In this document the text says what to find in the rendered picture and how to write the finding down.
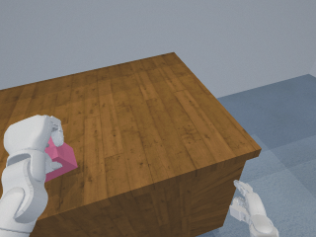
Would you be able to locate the sponge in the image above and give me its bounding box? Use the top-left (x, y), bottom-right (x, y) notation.
top-left (44, 137), bottom-right (78, 183)

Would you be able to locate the robot right forearm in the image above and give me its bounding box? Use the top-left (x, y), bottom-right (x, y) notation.
top-left (248, 214), bottom-right (279, 237)

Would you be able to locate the robot left forearm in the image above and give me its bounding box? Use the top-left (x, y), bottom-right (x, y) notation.
top-left (0, 149), bottom-right (48, 237)

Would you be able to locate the left robot hand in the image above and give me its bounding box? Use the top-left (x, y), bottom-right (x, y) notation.
top-left (3, 115), bottom-right (64, 174)

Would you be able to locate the right robot hand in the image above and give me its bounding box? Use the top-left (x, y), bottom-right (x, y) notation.
top-left (229, 180), bottom-right (267, 223)

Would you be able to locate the table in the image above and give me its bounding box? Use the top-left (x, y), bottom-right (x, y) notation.
top-left (0, 52), bottom-right (262, 237)

